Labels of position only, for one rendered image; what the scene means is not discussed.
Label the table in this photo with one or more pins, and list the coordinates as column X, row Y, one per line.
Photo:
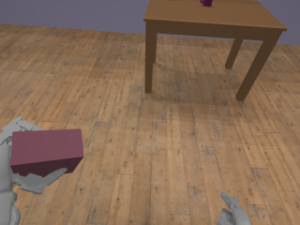
column 236, row 19

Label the robot left hand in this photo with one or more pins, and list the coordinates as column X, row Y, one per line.
column 32, row 182

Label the sponge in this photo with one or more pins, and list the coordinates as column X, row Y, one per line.
column 42, row 152

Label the robot right hand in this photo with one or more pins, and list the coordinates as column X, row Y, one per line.
column 237, row 216

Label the left robot forearm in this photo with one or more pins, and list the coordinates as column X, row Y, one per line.
column 9, row 213

